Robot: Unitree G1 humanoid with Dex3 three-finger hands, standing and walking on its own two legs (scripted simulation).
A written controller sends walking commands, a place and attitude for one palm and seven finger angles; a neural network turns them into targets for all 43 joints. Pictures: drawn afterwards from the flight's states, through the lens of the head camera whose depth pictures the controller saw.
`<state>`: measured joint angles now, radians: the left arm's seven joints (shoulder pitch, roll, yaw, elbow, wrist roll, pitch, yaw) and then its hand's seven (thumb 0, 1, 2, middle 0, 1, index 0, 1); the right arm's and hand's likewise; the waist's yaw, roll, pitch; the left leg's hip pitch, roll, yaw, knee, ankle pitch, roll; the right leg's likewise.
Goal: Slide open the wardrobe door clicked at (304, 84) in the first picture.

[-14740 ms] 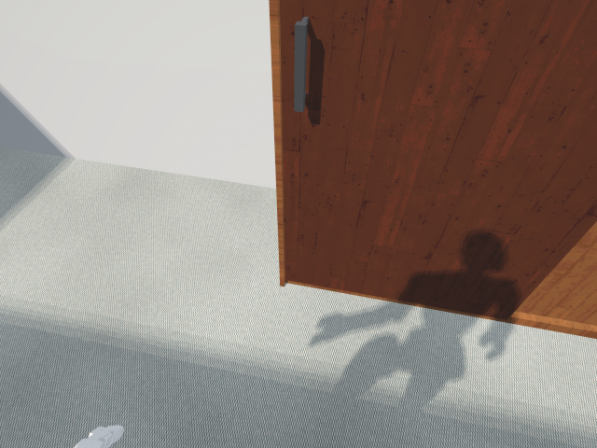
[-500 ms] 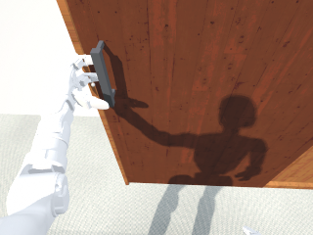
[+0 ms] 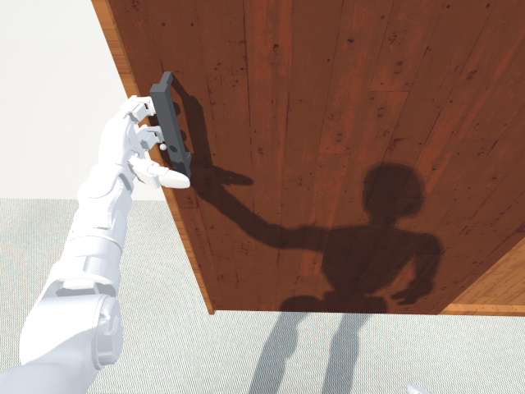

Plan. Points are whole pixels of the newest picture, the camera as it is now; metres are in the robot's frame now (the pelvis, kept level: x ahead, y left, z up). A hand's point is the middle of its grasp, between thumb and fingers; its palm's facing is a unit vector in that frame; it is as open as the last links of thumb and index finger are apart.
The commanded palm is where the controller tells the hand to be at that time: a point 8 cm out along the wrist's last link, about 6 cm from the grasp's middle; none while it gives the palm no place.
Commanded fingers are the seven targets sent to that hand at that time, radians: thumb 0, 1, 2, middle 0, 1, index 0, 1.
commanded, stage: slide the fingers in behind the handle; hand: left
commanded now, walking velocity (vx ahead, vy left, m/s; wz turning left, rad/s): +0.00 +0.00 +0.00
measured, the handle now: (176, 130) +0.49 +0.15 +0.15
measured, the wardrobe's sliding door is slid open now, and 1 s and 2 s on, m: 0.00 0.00 0.00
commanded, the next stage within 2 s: grip the handle and tug to test in 1.48 s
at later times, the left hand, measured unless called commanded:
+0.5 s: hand (175, 150) +0.43 +0.14 +0.16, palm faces -0.04 -1.00 -0.02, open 14.0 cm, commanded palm +0.40 +0.19 +0.16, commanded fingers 0.00 -0.50 0.30 -0.30 -1.20 -0.30 -1.20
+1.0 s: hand (183, 151) +0.43 +0.12 +0.16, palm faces +0.00 -1.00 -0.02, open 14.3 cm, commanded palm +0.40 +0.16 +0.16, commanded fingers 0.00 -0.50 0.30 -0.30 -1.20 -0.30 -1.20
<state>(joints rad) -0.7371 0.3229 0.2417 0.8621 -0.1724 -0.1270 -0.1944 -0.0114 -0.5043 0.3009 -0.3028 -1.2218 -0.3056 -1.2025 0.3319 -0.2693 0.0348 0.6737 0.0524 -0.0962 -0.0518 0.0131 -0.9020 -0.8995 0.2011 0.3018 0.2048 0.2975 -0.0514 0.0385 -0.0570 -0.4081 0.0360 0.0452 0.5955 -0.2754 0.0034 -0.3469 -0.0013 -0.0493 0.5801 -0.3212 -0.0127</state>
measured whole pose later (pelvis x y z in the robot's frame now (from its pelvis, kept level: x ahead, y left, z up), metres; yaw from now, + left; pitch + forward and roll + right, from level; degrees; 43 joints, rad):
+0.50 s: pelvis +0.00 +0.00 +0.00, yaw +0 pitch +4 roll +0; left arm -0.67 0.25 0.18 0.72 -0.16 -0.06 -0.13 -0.01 -0.50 0.30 -0.30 -1.20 -0.30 -1.20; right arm 0.29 -0.26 0.03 0.66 0.05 -0.08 -0.05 0.01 -0.90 -0.90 0.20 0.30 0.20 0.30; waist -0.03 0.04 -0.05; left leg -0.36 0.03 0.04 0.57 -0.27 0.00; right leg -0.30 0.00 -0.05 0.56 -0.32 -0.01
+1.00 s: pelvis +0.00 +0.00 +0.00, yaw +1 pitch +3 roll +0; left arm -0.67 0.22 0.14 0.70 -0.16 -0.05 -0.06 -0.01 -0.50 0.30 -0.29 -1.20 -0.24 -1.20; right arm 0.30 -0.25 0.03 0.68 0.05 -0.09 -0.04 0.01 -0.90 -0.90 0.20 0.30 0.20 0.30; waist -0.02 0.04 -0.05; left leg -0.35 0.03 0.03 0.56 -0.26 0.00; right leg -0.29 0.00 -0.06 0.55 -0.31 -0.02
